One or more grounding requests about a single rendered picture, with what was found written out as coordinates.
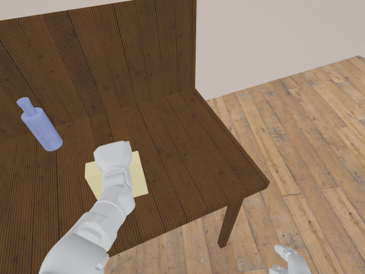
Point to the left robot forearm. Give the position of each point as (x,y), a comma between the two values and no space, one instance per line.
(101,223)

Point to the robot left hand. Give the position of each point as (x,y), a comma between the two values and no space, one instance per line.
(117,153)

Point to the left robot upper arm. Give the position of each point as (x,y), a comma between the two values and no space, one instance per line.
(77,255)

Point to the sponge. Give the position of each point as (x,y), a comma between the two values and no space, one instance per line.
(93,177)

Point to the robot right hand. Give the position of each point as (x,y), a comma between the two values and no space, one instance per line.
(296,263)

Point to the table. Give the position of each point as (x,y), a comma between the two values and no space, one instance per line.
(122,71)

